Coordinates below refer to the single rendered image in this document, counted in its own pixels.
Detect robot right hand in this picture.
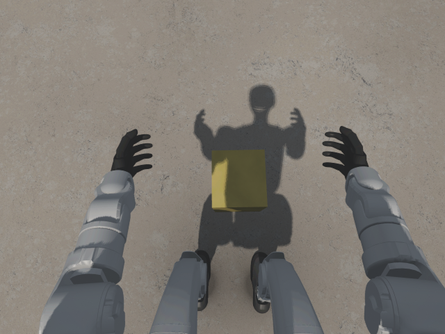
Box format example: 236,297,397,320
322,126,369,179

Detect robot left hand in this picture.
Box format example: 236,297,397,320
111,129,153,177

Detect right robot shin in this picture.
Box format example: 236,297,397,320
257,251,293,303

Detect robot left thigh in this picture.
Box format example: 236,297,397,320
149,258,207,334

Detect robot right upper arm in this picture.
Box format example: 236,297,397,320
364,276,445,334

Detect carton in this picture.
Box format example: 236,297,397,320
211,150,268,212

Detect robot right forearm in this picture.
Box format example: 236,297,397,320
345,166,445,290

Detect robot left forearm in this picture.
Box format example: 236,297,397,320
38,170,136,334

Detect robot left upper arm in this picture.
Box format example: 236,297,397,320
41,282,125,334

